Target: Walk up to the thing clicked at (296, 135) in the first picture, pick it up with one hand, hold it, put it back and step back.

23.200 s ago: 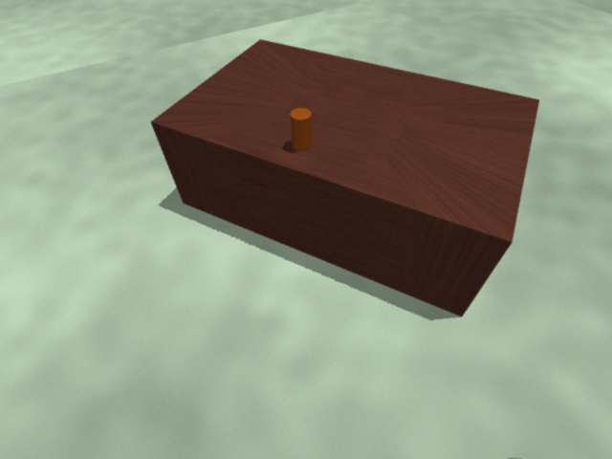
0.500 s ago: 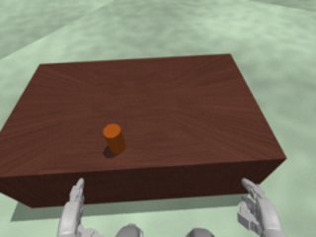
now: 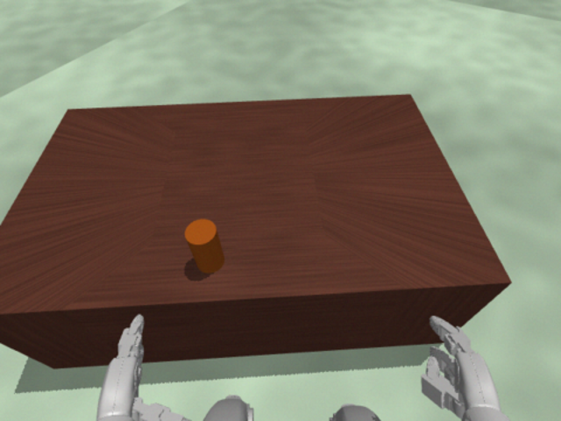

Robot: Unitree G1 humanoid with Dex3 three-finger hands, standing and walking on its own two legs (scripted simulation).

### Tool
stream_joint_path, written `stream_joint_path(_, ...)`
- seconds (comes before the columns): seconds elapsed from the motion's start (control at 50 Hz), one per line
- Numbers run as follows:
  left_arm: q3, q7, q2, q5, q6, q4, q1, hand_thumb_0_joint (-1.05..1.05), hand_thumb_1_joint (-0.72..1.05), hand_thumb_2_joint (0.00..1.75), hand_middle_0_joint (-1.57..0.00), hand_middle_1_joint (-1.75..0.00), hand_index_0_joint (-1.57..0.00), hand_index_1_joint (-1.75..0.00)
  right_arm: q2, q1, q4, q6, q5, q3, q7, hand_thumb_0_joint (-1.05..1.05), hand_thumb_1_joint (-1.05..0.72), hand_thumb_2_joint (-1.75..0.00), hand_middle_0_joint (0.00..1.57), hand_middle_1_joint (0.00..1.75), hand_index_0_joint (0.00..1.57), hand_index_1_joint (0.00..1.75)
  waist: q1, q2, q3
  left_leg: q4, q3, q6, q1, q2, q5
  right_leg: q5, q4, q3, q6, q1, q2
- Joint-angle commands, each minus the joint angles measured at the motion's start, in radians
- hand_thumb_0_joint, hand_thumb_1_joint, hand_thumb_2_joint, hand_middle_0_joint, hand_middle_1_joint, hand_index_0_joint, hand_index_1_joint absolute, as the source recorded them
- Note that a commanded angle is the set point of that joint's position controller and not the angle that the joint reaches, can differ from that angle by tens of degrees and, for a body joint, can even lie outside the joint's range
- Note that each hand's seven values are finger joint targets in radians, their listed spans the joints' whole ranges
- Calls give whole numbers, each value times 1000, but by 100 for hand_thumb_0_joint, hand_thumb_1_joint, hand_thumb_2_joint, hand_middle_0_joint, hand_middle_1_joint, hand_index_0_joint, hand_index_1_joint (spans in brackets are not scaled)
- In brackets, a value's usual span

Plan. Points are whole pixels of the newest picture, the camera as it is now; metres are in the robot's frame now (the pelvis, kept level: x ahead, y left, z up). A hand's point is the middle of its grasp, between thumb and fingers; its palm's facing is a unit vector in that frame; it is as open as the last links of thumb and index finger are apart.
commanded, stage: home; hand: left
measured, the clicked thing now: (206, 247) +0.50 +0.20 -0.20
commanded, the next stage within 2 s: stand in 1.10 s
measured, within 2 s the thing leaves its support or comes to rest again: neither
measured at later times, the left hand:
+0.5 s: hand (173, 376) +0.19 +0.17 -0.04, palm faces +0.12 -0.96 -0.24, open 17.2 cm
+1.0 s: hand (168, 383) +0.18 +0.18 -0.04, palm faces +0.13 -0.95 -0.29, open 17.5 cm
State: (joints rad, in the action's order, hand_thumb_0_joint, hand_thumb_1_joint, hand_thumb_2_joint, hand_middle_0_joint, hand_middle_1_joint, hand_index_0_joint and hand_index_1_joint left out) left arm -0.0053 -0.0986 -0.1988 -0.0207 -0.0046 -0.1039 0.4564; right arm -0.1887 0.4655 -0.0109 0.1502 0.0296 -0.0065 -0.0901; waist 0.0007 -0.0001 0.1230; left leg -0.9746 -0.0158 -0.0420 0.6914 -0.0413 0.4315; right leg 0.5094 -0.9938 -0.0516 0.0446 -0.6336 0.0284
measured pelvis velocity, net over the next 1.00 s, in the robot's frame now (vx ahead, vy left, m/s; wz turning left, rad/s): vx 0.01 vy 0.00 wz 0.01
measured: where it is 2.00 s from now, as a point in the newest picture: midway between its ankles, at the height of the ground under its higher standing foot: outside the picture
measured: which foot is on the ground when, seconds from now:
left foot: down 0.00-1.00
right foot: down 0.00-1.00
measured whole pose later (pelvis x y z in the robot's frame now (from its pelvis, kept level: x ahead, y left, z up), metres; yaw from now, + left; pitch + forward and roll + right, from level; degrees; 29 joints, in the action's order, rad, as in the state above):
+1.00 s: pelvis +0.01 +0.00 +0.00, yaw +1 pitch +8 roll -1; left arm -0.01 -0.14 -0.20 -0.01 0.09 -0.03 0.49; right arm -0.20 0.30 -0.42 0.04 0.02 0.00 -0.13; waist -0.02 -0.03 0.11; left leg -0.98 -0.05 -0.05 0.68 -0.06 0.45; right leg 0.51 -0.97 -0.02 0.03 -0.60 0.01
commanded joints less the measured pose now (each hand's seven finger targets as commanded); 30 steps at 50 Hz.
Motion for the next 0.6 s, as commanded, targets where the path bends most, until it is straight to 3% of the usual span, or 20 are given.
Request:
stream_joint_path(0.0, 41, -9, -79, 0, -56, 189, -30, 0, -52, 8, -5, -6, -5, -6, -106, -28, 196, -62, -6, -63, -9, 0, -90, -90, 20, 30, 20, 30, -3, -3, 69, 172, 58, 28, -136, 19, -111, -154, 172, 88, -35, -12, -38)
stream_joint_path(0.06, 37, -8, -68, 1, -49, 162, 3, 0, -52, 7, -5, -6, -5, -6, -105, -25, 200, -64, -6, -58, -8, 0, -90, -90, 20, 30, 20, 30, 5, 11, 82, 160, 60, 29, -139, 19, -145, -186, 170, 86, -33, -3, -38)
stream_joint_path(0.1, 64, -9, -105, 0, -54, 229, -29, 0, -51, 8, -5, -6, -5, -6, -95, -12, 195, -56, -7, -49, -10, 0, -90, -90, 20, 30, 20, 30, 9, -3, 112, 143, 66, 29, -145, 23, -187, -231, 168, 82, -31, 15, -32)
stream_joint_path(0.12, 48, -6, -76, 0, -46, 161, 18, 0, -51, 8, -5, -6, -5, -6, -111, -19, 201, -56, -7, -63, -9, 0, -90, -90, 20, 30, 20, 30, 8, 24, 98, 146, 64, 30, -139, 21, -188, -230, 165, 84, -30, 12, -34)
stream_joint_path(0.14, 63, -8, -100, -3, -48, 214, -18, 0, -51, 8, -5, -6, -5, -6, -109, -29, 205, -56, -5, -63, -8, 0, -90, -90, 20, 30, 20, 30, 12, 5, 90, 147, 67, 30, -132, 24, -175, -222, 173, 80, -29, 9, -32)
stream_joint_path(0.16, 53, -8, -80, -1, -44, 171, 1, 0, -49, 9, -6, -7, -6, -6, -105, -24, 203, -56, -7, -57, -7, 0, -90, -90, 20, 30, 20, 30, 7, 11, 79, 149, 66, 30, -126, 23, -164, -211, 170, 82, -29, 7, -32)
stream_joint_path(0.18, 74, -10, -110, -2, -51, 239, -34, 0, -51, 8, -5, -6, -5, -6, -97, -26, 197, -52, -7, -51, -7, 0, -90, -90, 20, 30, 20, 30, 16, -14, 96, 149, 67, 28, -129, 23, -170, -214, 169, 80, -33, 9, -31)
stream_joint_path(0.24, 60, -7, -89, 0, -48, 191, -13, 0, -49, 9, -5, -7, -6, -6, -106, -28, 215, -54, -5, -62, -9, 0, -90, -90, 20, 30, 20, 30, -4, 17, 85, 141, 71, 33, -127, 25, -153, -208, 174, 74, -28, -3, -30)
stream_joint_path(0.3, 53, -3, -81, -3, -47, 195, -12, 0, -51, 8, -5, -6, -5, -6, -101, -24, 210, -53, -6, -55, -9, 0, -90, -90, 20, 30, 20, 30, -3, 19, 78, 145, 67, 33, -132, 23, -154, -206, 177, 79, -27, 1, -30)
stream_joint_path(0.32, 67, -6, -109, -3, -52, 247, -48, 0, -51, 8, -5, -6, -5, -6, -99, -11, 196, -51, -4, -49, -9, 0, -90, -90, 20, 30, 20, 30, 5, -4, 79, 146, 69, 31, -128, 26, -151, -203, 176, 77, -30, -2, -29)
stream_joint_path(0.34, 66, -4, -88, 0, -47, 195, 0, 0, -51, 8, -5, -6, -6, -6, -103, -11, 217, -51, -6, -59, -8, 0, -90, -90, 20, 30, 20, 30, 2, 14, 104, 135, 73, 33, -132, 28, -166, -223, 175, 74, -27, 8, -27)
stream_joint_path(0.36, 69, -3, -111, -2, -50, 249, -42, 0, -52, 8, -5, -6, -5, -6, -101, -6, 199, -49, -5, -54, -9, 0, -90, -90, 20, 30, 20, 30, 1, 3, 96, 135, 74, 34, -133, 28, -165, -226, 176, 73, -27, 0, -26)
stream_joint_path(0.38, 59, -1, -87, -1, -46, 203, -1, 0, -51, 8, -5, -6, -5, -6, -101, -4, 218, -49, -5, -56, -8, 0, -90, -90, 20, 30, 20, 30, -2, 27, 102, 130, 72, 35, -134, 28, -182, -244, 171, 75, -25, 10, -27)
stream_joint_path(0.5, 69, 1, -101, -2, -46, 218, -11, 0, -50, 8, -5, -6, -5, -6, -100, -15, 219, -43, -7, -52, -6, 0, -90, -90, 20, 30, 20, 30, 3, 15, 105, 117, 72, 35, -126, 29, -208, -277, 164, 72, -23, 18, -21)
stream_joint_path(0.52, 111, -20, -140, 3, -38, 257, 35, 0, -55, 6, -5, -6, -5, -5, -153, -95, -71, -47, -1, -62, -18, 0, -90, -90, 20, 30, 20, 30, 15, -1, 112, 115, 44, 31, -140, 24, -211, -281, 162, 86, -29, 35, -45)
stream_joint_path(0.54, 70, -19, -95, 3, -28, 213, 69, 0, -55, 5, -5, -5, -5, -5, -146, -93, -27, -58, 2, -53, -21, 0, -90, -90, 20, 30, 20, 30, -8, 7, 77, 123, 52, 32, -139, 25, -191, -259, 175, 83, -29, 22, -45)
stream_joint_path(0.58, 54, -26, -83, -2, -16, 215, 53, 0, -56, 5, -5, -5, -5, -5, -134, -119, -41, -75, 4, -44, -28, 0, -90, -90, 20, 30, 20, 30, -11, 12, 70, 123, 48, 32, -129, 22, -161, -232, 181, 84, -31, 9, -40)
